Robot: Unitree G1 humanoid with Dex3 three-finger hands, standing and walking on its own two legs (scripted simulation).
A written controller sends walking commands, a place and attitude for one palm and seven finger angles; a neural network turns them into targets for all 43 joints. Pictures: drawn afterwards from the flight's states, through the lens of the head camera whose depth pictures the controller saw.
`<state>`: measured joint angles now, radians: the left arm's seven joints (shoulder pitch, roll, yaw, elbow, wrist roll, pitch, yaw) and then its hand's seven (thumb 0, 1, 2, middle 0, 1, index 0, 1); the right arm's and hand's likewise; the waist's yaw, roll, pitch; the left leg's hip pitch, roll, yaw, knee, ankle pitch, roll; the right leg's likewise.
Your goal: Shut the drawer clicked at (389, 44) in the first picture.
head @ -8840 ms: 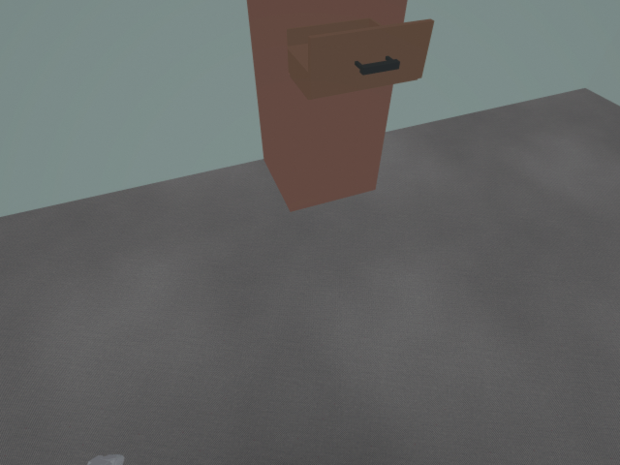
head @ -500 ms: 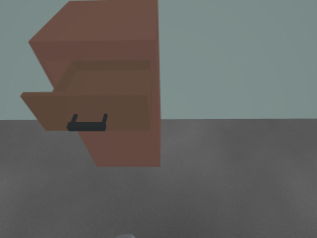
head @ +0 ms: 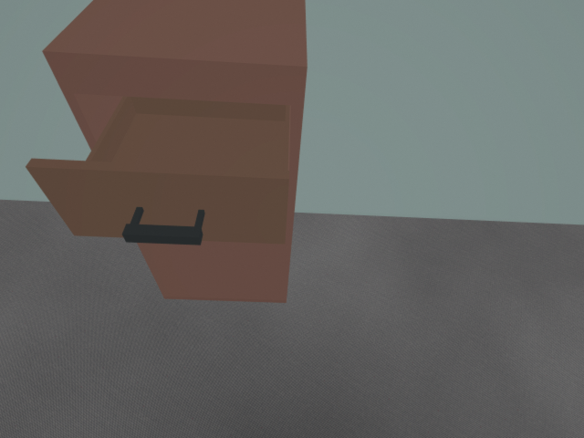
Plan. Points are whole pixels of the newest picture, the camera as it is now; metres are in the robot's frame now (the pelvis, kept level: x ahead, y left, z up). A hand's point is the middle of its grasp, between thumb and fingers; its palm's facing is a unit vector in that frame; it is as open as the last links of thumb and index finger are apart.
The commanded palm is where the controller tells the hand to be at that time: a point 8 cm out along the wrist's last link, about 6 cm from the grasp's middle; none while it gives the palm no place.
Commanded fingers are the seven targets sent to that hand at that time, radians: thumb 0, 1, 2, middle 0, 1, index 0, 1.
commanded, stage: come to a stop and stand still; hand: left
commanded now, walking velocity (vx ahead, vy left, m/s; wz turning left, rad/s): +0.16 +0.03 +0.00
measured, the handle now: (166, 224) +0.43 +0.25 -0.01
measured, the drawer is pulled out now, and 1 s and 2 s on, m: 0.20 0.20 0.20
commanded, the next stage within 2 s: look again from close up in 1.02 s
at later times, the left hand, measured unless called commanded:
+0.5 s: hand out of the picture -0.04 +0.13 -0.17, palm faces +0.10 -0.97 -0.20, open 7.3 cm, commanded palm none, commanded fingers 0.00 0.90 0.90 -0.20 -0.30 -0.20 -0.30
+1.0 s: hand out of the picture -0.01 +0.22 -0.17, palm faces +0.00 -0.97 -0.24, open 7.4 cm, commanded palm none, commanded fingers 0.00 0.90 0.90 -0.20 -0.30 -0.20 -0.30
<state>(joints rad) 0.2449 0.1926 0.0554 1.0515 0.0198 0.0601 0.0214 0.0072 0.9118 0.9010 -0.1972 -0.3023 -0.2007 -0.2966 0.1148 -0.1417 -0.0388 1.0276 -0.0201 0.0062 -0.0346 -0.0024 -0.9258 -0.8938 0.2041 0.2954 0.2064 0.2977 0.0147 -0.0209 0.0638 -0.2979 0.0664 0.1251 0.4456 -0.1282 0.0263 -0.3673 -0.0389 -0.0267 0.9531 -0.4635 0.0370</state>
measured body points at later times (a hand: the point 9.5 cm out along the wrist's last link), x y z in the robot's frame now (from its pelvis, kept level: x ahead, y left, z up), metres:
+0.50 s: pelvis -0.02 -0.03 +0.00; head +0.00 -0.05 +0.45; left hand -0.04 +0.18 -0.15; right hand -0.02 -0.28 -0.16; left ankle -0.04 +0.10 -0.72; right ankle -0.03 -0.15 -0.74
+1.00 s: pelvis -0.03 +0.02 +0.00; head -0.02 +0.02 +0.45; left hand -0.01 +0.27 -0.15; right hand +0.02 -0.21 -0.16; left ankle -0.05 +0.10 -0.74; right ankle -0.03 -0.15 -0.74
